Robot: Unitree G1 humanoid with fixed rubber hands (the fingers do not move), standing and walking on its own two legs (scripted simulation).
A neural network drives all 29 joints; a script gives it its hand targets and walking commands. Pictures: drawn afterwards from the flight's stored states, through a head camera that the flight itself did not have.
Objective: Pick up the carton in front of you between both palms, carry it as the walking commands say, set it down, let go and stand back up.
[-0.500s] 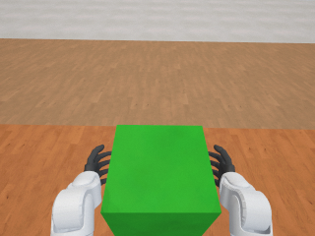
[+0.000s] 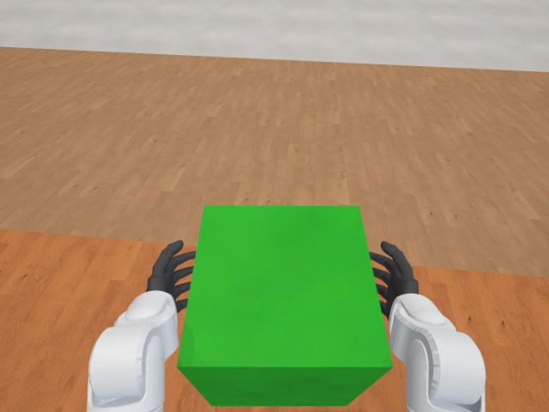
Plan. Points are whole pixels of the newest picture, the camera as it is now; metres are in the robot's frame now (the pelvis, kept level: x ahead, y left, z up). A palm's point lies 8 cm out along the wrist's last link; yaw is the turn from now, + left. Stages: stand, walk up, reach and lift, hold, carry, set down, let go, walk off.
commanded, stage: carry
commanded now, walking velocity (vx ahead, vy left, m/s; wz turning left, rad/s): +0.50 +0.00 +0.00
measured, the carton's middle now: (280, 313) +0.27 +0.01 +0.02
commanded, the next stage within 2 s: none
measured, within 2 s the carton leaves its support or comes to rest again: neither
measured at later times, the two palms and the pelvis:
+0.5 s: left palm (211, 141) +0.60 +0.16 +0.08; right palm (360, 150) +0.57 -0.13 +0.09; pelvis +0.34 +0.03 +0.00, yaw -4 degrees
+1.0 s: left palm (252, 59) +0.96 +0.11 +0.10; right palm (361, 63) +0.96 -0.18 +0.09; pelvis +0.68 -0.03 +0.00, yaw -1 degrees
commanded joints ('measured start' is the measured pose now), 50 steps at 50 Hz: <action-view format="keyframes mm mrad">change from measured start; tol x32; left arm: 1 -423 -842 -714 -106 -357 -9 -198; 50 -685 -713 -651 36 -334 -49 -146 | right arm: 1 -342 841 659 -40 277 -16 154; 50 -637 717 624 69 281 -46 114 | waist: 1 -24 -104 -138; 13 -65 289 -285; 33 -42 144 -82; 36 0 -334 -292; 50 1 -110 -135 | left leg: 1 -64 -12 41 -169 83 -5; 10 457 -133 210 -385 64 45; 12 910 294 -506 -543 -228 220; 15 812 295 -412 -586 194 214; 31 682 138 90 -627 370 89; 34 557 63 172 -243 511 31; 38 -79 -56 -99 551 -245 19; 50 -112 -10 6 -64 93 17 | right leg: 1 230 -238 189 -140 206 -67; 10 134 -158 -13 260 568 22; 14 -538 -36 235 1053 -237 56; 30 -397 -52 39 232 221 40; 34 42 44 -40 179 68 26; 37 419 -403 767 -105 -57 -176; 50 199 -222 196 -73 190 -110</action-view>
